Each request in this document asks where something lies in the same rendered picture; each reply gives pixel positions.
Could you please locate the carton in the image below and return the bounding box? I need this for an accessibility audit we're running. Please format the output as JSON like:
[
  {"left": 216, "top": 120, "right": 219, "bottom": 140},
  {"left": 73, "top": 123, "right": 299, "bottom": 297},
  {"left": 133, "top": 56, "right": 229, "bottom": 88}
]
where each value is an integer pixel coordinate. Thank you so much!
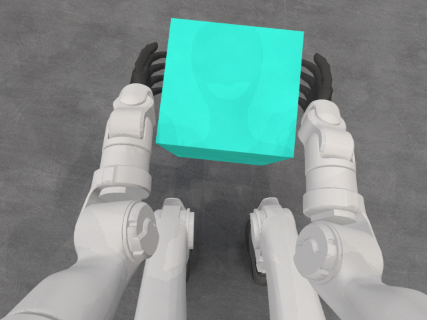
[{"left": 155, "top": 18, "right": 304, "bottom": 165}]

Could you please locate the right robot forearm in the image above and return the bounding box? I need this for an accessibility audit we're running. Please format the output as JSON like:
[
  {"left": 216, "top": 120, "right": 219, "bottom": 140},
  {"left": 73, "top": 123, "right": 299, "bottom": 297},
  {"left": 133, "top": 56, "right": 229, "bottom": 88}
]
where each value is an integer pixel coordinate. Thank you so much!
[{"left": 298, "top": 99, "right": 377, "bottom": 242}]

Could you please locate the left robot hand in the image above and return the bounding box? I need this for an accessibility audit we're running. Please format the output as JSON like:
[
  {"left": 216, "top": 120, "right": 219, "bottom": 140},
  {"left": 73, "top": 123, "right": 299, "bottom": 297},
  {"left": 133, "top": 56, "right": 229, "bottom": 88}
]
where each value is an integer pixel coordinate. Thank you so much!
[{"left": 130, "top": 42, "right": 167, "bottom": 96}]

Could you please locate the robot left thigh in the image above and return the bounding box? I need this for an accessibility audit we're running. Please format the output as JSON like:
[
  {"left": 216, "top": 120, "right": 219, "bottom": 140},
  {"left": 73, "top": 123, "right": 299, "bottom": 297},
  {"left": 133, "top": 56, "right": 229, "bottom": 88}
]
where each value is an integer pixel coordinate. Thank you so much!
[{"left": 134, "top": 205, "right": 194, "bottom": 320}]

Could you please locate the robot left upper arm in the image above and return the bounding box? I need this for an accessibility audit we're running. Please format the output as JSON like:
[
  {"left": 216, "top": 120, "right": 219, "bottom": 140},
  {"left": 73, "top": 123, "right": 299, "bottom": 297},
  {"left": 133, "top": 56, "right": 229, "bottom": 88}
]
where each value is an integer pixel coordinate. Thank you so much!
[{"left": 0, "top": 200, "right": 159, "bottom": 320}]

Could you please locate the robot right upper arm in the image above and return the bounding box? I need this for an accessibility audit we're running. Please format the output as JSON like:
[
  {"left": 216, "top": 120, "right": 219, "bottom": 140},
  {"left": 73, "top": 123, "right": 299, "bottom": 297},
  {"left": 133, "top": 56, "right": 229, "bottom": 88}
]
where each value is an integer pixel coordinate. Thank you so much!
[{"left": 294, "top": 221, "right": 427, "bottom": 320}]

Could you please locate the left robot forearm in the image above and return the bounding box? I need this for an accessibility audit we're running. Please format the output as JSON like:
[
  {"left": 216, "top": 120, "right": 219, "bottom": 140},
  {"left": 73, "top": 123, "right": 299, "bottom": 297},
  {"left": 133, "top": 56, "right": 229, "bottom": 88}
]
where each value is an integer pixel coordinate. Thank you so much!
[{"left": 74, "top": 83, "right": 156, "bottom": 250}]

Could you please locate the robot right shin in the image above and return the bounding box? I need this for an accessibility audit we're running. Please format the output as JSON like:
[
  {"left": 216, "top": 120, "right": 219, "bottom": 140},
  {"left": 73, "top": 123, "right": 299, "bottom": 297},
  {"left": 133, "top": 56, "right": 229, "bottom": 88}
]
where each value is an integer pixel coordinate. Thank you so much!
[{"left": 254, "top": 197, "right": 296, "bottom": 272}]

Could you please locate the right robot hand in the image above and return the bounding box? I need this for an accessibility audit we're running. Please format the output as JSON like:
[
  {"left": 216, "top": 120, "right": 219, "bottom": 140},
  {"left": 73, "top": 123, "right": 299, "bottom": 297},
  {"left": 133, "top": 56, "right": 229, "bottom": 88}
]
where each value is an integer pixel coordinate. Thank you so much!
[{"left": 298, "top": 53, "right": 333, "bottom": 112}]

